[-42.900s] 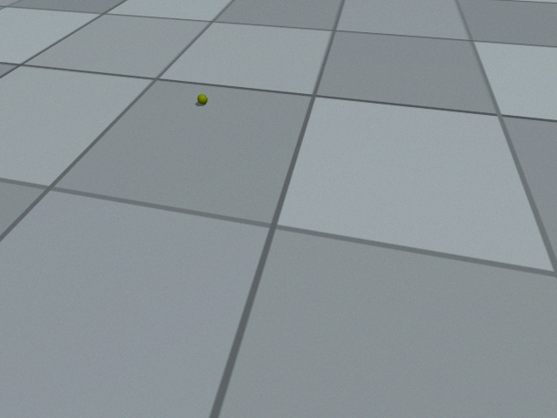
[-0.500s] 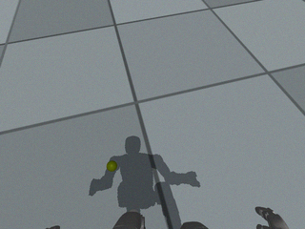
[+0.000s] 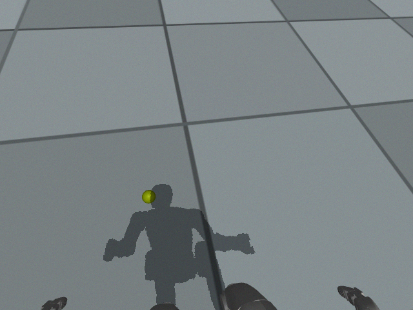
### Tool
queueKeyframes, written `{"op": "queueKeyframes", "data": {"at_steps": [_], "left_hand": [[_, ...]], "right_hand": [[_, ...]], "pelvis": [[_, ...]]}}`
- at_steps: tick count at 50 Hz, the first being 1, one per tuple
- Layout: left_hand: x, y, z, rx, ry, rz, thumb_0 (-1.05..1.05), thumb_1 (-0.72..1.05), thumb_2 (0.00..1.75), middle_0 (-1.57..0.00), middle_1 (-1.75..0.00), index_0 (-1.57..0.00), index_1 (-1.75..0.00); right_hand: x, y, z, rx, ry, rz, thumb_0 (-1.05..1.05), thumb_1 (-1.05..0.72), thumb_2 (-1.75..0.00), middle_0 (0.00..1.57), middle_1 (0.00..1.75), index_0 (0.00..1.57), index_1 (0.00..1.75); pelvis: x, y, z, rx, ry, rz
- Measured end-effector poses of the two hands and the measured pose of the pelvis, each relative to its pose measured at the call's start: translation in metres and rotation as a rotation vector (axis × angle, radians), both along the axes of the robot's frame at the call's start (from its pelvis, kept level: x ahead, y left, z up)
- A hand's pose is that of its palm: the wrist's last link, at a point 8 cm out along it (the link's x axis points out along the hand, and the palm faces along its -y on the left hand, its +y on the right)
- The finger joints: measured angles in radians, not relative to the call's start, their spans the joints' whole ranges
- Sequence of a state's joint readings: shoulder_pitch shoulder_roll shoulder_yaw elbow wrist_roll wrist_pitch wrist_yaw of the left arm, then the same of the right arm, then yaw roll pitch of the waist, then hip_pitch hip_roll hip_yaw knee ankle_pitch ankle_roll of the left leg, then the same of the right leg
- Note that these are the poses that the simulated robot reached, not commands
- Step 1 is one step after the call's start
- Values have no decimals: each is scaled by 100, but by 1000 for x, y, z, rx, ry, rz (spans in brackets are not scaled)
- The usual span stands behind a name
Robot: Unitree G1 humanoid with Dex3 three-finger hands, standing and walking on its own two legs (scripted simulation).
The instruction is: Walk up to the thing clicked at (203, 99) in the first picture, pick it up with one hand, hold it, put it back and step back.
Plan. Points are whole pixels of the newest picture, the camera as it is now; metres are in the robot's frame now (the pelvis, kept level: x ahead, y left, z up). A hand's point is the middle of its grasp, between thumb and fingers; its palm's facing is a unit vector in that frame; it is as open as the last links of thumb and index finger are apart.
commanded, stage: step back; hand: left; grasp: from above
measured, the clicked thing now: (148, 196) +0.69 +0.24 -0.73
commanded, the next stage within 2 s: none
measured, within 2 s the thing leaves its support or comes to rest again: neither
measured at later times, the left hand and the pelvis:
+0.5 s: hand out of the picture -0.08 +0.23 -0.14, palm faces -0.01 -0.90 -0.44, open 7.4 cm; pelvis -0.17 -0.04 -0.01, yaw +0 degrees
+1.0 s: hand out of the picture -0.29 +0.20 -0.15, palm faces -0.02 -0.91 -0.41, open 7.4 cm; pelvis -0.35 -0.07 -0.01, yaw -2 degrees
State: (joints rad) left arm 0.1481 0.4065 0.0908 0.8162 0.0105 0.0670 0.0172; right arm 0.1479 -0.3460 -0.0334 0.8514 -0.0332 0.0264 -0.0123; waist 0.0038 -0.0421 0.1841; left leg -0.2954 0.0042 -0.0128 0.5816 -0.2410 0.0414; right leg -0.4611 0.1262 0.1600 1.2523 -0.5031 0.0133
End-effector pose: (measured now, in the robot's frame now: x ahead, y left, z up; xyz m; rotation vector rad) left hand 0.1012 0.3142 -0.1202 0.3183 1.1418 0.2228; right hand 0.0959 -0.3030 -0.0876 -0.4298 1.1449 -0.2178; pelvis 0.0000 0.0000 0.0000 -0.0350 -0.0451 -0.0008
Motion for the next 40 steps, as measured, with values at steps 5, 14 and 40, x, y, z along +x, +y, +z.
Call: {"op": "queueKeyframes", "data": {"at_steps": [5,14,40], "left_hand": [[-50,-3,-4,11,69,-19,1,91,90,-20,-30,-20,-30],[-141,-32,0,40,108,-34,1,91,90,-20,-30,-20,-30],[-267,-50,7,15,-36,-13,1,90,90,-21,-30,-20,-30]], "right_hand": [[-19,-6,2,5,-75,-2,0,-90,-90,21,30,21,30],[-90,-47,-26,35,-98,-41,0,-90,-90,20,30,21,30],[-273,-46,-17,22,-9,22,0,-90,-90,21,30,21,30]], "pelvis": [[-36,-6,-2,0,-1,-37],[-109,-33,-18,7,-9,-61],[-280,-47,-7,18,7,9]]}}
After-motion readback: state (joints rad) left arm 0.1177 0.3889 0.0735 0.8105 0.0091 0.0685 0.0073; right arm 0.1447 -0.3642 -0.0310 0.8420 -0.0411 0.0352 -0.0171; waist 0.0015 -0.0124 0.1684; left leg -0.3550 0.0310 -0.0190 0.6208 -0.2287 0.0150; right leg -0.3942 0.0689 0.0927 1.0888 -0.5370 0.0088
